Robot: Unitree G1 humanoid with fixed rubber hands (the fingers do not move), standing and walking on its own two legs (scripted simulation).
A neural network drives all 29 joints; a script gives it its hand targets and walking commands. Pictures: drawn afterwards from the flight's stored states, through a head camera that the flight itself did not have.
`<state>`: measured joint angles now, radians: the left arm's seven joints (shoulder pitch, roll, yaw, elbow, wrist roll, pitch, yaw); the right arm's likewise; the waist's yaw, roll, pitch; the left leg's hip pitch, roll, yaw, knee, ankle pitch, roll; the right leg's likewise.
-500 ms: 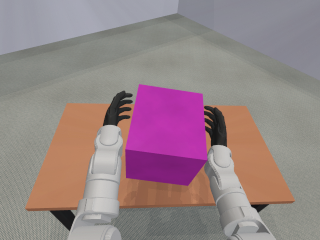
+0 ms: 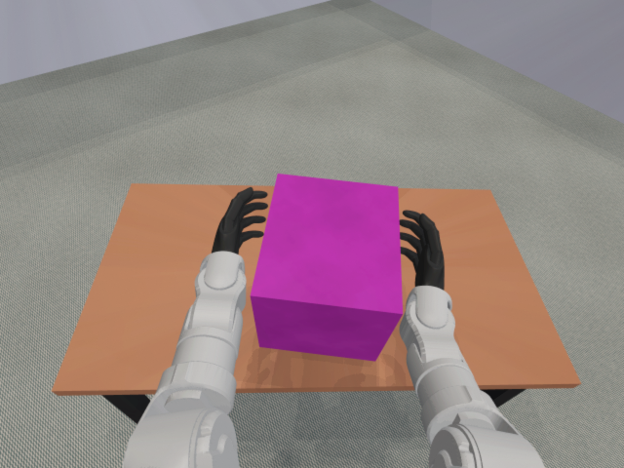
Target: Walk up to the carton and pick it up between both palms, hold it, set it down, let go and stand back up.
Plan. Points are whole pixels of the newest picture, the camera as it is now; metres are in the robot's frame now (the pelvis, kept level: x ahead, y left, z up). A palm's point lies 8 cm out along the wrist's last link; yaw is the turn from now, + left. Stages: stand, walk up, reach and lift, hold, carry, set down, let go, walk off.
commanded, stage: set down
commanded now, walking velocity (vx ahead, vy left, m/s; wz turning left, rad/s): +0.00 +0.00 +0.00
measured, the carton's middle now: (327, 268) +0.38 -0.02 +0.01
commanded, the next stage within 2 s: none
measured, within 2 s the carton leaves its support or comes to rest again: rests again in 1.66 s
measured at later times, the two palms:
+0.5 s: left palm (238, 268) +0.38 +0.11 +0.00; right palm (418, 289) +0.35 -0.16 +0.00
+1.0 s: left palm (243, 280) +0.39 +0.10 -0.04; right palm (412, 301) +0.35 -0.16 -0.04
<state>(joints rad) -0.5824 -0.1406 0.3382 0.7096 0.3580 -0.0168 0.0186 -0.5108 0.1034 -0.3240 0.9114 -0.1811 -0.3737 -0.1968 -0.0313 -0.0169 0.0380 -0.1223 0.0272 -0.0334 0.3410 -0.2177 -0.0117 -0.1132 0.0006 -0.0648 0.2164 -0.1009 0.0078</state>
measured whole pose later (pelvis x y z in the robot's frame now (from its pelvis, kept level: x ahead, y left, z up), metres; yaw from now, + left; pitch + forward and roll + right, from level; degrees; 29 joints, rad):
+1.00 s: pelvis +0.01 +0.00 -0.01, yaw +0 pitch +22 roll -3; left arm -0.68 -0.06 0.38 1.21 0.33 -0.49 0.10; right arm -0.58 0.09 -0.51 1.18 -0.36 -0.67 -0.21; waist -0.04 0.04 -0.14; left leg -0.60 0.04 -0.05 0.46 -0.23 -0.02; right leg -0.56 0.01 -0.08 0.28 -0.09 0.00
